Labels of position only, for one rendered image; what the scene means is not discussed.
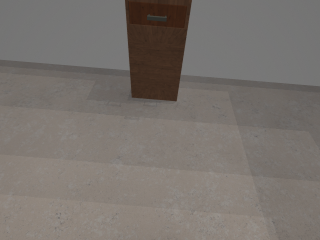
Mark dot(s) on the handle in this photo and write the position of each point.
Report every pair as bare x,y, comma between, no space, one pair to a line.
157,18

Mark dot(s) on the cabinet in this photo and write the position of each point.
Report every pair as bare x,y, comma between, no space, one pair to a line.
156,55

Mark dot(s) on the drawer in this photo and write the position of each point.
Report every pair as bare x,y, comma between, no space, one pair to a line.
176,14

